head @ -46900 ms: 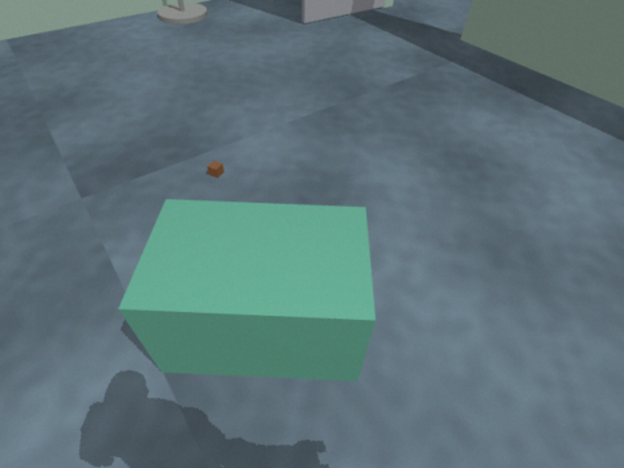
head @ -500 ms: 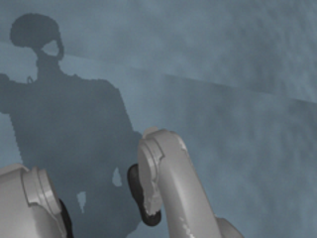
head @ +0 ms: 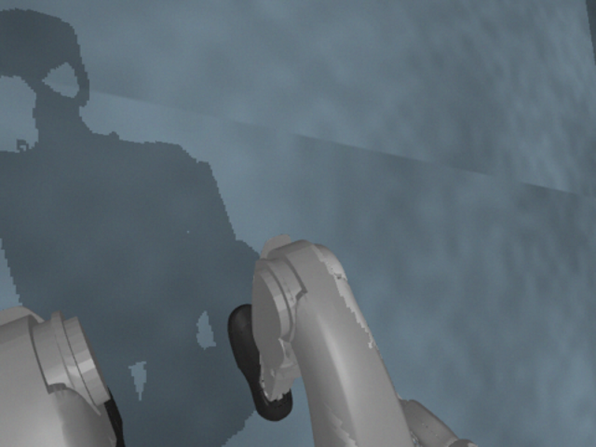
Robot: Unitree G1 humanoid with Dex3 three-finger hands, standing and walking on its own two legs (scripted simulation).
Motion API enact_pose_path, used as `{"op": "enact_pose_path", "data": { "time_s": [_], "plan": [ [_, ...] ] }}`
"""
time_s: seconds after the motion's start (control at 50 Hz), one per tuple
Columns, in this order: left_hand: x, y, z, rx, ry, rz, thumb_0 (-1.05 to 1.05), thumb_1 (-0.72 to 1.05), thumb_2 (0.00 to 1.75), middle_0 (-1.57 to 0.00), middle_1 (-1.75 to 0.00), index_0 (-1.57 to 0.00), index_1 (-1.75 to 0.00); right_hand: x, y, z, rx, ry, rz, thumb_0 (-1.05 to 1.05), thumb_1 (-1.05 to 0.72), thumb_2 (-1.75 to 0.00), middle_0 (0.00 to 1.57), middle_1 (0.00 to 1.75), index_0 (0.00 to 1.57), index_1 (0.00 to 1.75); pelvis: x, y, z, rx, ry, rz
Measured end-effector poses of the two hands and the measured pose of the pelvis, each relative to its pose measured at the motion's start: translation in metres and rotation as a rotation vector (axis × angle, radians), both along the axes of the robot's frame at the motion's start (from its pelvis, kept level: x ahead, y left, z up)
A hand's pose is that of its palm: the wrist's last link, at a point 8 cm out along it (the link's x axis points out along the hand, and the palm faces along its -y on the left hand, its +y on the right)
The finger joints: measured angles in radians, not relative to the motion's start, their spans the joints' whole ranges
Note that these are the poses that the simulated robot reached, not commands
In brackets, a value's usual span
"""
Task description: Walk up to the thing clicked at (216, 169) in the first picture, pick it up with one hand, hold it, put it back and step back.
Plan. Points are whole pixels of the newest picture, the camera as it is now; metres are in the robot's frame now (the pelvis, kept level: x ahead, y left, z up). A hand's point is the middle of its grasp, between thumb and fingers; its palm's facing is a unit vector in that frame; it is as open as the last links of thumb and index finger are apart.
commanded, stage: rest palm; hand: left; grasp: from above
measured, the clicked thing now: out of the picture +0.45 +0.34 -0.27
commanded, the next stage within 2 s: close in 0.22 s
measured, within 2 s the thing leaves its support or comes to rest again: neither
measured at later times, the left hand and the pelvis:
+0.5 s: hand out of the picture +0.44 +0.33 -0.25, palm faces -0.41 -0.20 -0.89, open 14.0 cm; pelvis +0.00 +0.00 +0.00, yaw +0 degrees
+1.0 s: hand out of the picture +0.44 +0.34 -0.25, palm faces -0.43 -0.19 -0.88, open 12.6 cm; pelvis +0.00 +0.00 +0.01, yaw -1 degrees
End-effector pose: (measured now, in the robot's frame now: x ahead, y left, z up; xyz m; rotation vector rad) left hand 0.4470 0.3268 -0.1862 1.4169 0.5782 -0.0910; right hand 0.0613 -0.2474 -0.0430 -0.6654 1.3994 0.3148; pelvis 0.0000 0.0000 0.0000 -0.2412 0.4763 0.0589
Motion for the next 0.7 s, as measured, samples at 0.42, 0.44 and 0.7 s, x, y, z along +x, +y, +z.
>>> {"op": "enact_pose_path", "data": {
  "time_s": [0.42, 0.44, 0.7],
  "plan": [
    [-0.002, 0.006, -0.011, -0.016, 0.045, 0.029, 0.00, -0.53, 1.02, -0.11, -0.94, -0.08, -0.96, -0.014, 0.000, 0.005, 0.000, 0.053, -0.009, 0.01, -0.90, -0.91, 0.20, 0.29, 0.20, 0.30, 0.000, -0.001, 0.003, -0.002, -0.005, -0.004],
    [-0.002, 0.006, -0.010, -0.019, 0.036, 0.024, 0.00, -0.52, 1.01, -0.12, -0.94, -0.09, -0.96, -0.013, 0.000, 0.005, -0.001, 0.054, -0.006, 0.01, -0.90, -0.91, 0.20, 0.29, 0.20, 0.30, 0.001, -0.001, 0.003, -0.003, -0.005, -0.005],
    [-0.003, 0.012, -0.002, 0.012, 0.022, 0.027, 0.00, -0.40, 0.93, -0.17, -0.93, -0.16, -0.93, 0.003, 0.000, 0.007, -0.013, -0.011, 0.030, 0.00, -0.90, -0.90, 0.20, 0.29, 0.20, 0.30, -0.004, 0.001, 0.004, -0.010, -0.012, -0.006]
  ]
}}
